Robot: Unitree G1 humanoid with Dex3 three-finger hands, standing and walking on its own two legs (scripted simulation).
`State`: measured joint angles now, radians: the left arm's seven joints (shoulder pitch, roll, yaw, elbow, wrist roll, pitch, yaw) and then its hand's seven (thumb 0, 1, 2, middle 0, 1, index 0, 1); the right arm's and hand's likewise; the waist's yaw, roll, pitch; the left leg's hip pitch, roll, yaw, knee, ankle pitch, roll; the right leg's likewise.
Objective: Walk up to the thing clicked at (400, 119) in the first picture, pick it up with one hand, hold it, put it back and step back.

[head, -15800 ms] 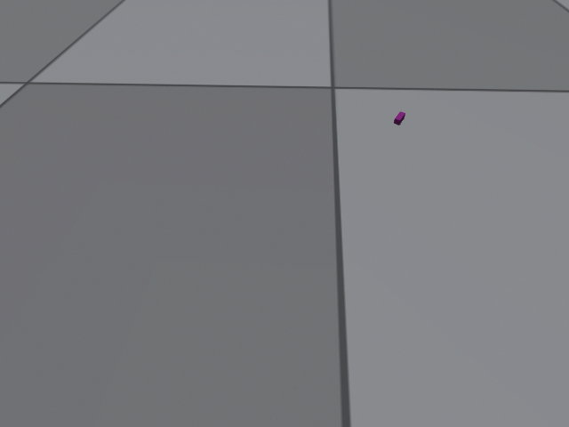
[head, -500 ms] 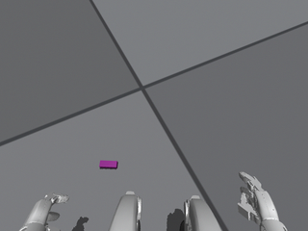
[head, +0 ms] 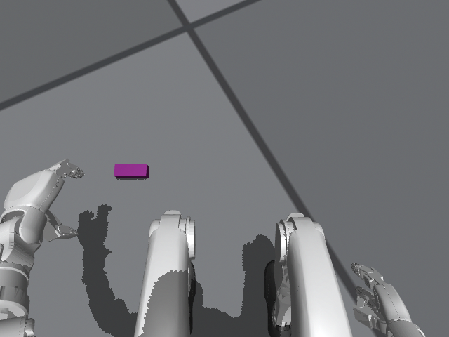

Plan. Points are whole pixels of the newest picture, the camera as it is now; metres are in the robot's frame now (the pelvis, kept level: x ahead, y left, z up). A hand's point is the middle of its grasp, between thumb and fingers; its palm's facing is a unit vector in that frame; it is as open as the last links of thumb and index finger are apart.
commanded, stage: rise first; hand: left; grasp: from above
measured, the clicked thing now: (132, 171) +0.47 +0.32 -0.41
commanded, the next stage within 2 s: approach in 1.32 s
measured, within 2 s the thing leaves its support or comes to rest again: neither
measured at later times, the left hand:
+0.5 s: hand (80, 188) +0.37 +0.37 -0.22, palm faces -0.45 -0.13 -0.88, open 12.1 cm
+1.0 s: hand (89, 181) +0.40 +0.37 -0.26, palm faces -0.44 -0.08 -0.89, open 11.6 cm
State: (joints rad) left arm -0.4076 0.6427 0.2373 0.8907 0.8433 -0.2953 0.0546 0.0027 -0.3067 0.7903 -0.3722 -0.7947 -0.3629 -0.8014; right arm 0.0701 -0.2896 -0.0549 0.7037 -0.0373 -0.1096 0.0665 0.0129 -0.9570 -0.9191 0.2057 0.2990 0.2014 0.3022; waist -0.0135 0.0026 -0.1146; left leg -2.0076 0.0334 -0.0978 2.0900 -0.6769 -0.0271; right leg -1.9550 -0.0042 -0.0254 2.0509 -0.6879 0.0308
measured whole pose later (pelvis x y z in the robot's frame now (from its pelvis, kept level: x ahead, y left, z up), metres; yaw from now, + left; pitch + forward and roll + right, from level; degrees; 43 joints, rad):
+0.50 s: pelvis -0.01 +0.01 -0.09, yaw -3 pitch +31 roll -8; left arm -0.68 0.82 0.24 1.23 1.21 -0.45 0.28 0.00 -0.16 0.73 -0.39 -0.65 -0.38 -0.65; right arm 0.08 -0.29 -0.02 0.77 -0.13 0.00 0.12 0.01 -0.89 -0.90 0.21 0.30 0.20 0.30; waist -0.09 -0.03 -0.06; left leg -2.26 0.01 -0.15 2.37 -0.66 -0.02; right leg -2.17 0.01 -0.05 2.29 -0.67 0.05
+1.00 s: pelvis +0.00 +0.01 -0.11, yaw -4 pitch +31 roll -8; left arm -0.76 0.88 0.25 1.36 1.34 -0.48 0.40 0.00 -0.10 0.66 -0.45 -0.61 -0.45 -0.61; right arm 0.04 -0.27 0.01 0.80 -0.19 0.03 0.13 0.01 -0.90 -0.90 0.21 0.30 0.20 0.30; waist -0.13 -0.05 -0.04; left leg -2.32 0.01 -0.17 2.46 -0.69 -0.02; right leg -2.23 0.02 -0.05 2.38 -0.70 0.05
